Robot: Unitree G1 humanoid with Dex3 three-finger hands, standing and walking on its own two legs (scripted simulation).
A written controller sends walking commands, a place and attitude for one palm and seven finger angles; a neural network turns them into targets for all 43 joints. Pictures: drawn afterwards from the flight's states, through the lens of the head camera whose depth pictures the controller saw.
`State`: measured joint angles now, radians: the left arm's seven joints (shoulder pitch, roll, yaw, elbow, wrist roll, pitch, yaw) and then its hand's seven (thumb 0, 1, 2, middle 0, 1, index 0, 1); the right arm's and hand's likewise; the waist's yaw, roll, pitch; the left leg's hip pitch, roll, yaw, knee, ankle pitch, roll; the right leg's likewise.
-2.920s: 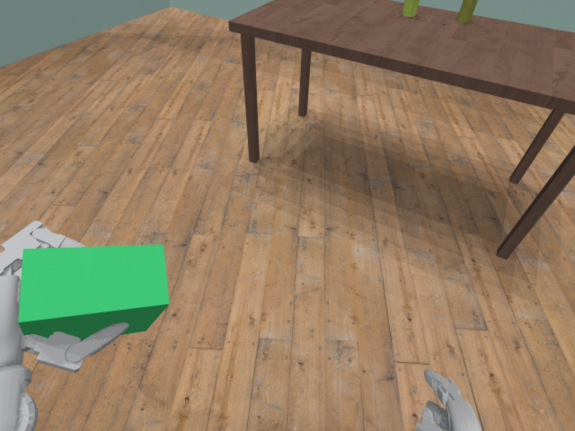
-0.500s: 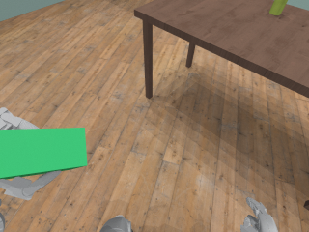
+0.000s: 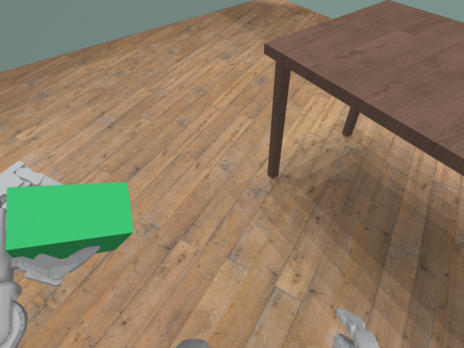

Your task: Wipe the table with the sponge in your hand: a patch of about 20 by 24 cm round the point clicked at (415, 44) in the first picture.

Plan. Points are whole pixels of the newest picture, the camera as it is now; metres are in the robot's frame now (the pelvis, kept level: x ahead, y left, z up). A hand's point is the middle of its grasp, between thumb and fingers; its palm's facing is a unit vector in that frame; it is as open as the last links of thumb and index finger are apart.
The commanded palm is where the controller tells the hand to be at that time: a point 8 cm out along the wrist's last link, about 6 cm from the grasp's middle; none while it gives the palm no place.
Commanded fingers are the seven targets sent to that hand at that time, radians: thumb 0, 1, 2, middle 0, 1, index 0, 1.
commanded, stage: walk to a spot facing it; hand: left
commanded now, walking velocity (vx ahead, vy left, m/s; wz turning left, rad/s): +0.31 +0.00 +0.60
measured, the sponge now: (88, 223) +0.23 +0.21 +0.17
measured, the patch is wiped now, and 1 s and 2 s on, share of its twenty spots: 0.00 0.00 0.00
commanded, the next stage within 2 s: none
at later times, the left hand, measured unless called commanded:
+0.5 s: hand (44, 177) +0.27 +0.27 +0.21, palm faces +0.55 -0.72 -0.43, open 10.0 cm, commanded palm +0.20 +0.31 +0.19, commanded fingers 0.00 0.10 1.30 -1.20 -1.60 -1.20 -1.60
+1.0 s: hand (23, 205) +0.23 +0.29 +0.20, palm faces +0.75 -0.51 -0.42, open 10.0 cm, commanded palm +0.16 +0.30 +0.19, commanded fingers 0.00 0.10 1.30 -1.20 -1.60 -1.20 -1.60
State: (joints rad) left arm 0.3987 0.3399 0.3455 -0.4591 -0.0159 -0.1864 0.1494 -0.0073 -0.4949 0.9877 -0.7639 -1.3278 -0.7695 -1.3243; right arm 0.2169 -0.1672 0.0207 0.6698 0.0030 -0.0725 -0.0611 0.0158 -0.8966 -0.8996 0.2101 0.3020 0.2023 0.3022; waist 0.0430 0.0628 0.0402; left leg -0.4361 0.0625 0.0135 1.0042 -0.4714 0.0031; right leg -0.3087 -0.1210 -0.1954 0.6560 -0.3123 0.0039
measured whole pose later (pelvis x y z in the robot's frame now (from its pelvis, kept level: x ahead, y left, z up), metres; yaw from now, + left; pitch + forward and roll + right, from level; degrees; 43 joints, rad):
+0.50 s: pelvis +0.11 +0.00 +0.01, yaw +13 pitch +0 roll -2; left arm 0.50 0.41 0.42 -0.65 -0.05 -0.21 0.15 -0.01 -0.50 0.99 -0.76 -1.33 -0.77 -1.33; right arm 0.19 -0.12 0.00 0.58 0.02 -0.09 -0.03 0.02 -0.90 -0.90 0.20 0.30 0.20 0.30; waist -0.02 0.00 0.07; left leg -0.37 0.06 0.05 0.58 -0.21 0.02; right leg -0.53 -0.11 -0.09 1.02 -0.41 0.08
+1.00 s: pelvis +0.16 -0.03 +0.00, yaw +30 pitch +0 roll +2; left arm 0.51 0.43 0.42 -0.67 -0.06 -0.18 0.19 -0.01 -0.50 0.99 -0.76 -1.33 -0.77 -1.33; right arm 0.16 -0.26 -0.07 0.51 0.00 -0.03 -0.09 0.02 -0.90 -0.90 0.20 0.30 0.19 0.30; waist -0.02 -0.07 0.08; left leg -0.33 0.02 0.17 0.59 -0.24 0.00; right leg -0.32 -0.22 -0.26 0.76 -0.37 0.04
